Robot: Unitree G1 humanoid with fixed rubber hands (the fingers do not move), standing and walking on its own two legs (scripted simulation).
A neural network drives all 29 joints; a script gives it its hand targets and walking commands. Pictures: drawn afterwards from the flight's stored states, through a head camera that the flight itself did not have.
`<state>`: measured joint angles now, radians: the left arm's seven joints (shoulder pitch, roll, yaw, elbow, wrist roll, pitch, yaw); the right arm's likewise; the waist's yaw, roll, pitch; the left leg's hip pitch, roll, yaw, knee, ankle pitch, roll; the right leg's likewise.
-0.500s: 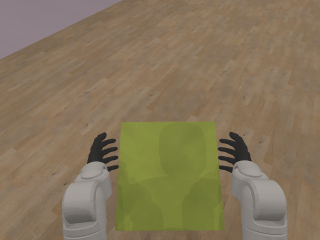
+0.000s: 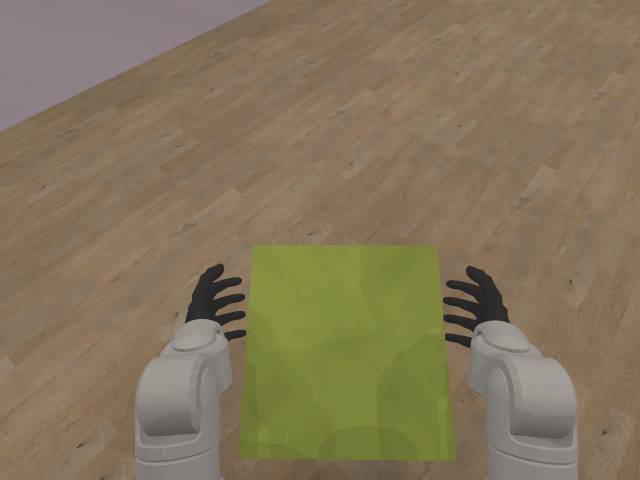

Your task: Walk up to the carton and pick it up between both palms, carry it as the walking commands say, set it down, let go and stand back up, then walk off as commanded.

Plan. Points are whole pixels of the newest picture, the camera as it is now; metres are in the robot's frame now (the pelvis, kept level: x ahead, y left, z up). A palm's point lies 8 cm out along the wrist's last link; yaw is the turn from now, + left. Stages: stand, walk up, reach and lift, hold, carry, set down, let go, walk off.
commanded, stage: carry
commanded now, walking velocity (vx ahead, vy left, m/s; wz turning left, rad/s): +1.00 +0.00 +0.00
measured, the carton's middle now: (343, 346) +0.29 +0.01 -0.03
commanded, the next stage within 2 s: none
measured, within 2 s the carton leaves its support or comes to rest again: neither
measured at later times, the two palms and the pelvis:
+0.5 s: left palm (272, 63) +0.77 +0.14 +0.10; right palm (443, 74) +0.72 -0.16 +0.10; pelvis +0.49 +0.03 +0.02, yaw -7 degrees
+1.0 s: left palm out of the picture +1.25 +0.12 +0.10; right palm out of the picture +1.25 -0.18 +0.10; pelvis +0.99 -0.03 +0.02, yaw -2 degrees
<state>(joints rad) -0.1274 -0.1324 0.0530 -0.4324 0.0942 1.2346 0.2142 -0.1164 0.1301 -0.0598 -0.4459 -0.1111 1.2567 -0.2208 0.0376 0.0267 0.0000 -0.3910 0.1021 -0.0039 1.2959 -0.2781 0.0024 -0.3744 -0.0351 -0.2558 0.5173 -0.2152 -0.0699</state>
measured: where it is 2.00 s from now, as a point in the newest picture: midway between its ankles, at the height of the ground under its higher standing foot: (352, 197)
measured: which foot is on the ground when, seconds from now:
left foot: up 0.00-0.26, down 0.28-0.72, up 0.74-1.00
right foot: down 0.00-0.30, up 0.32-0.68, down 0.70-1.00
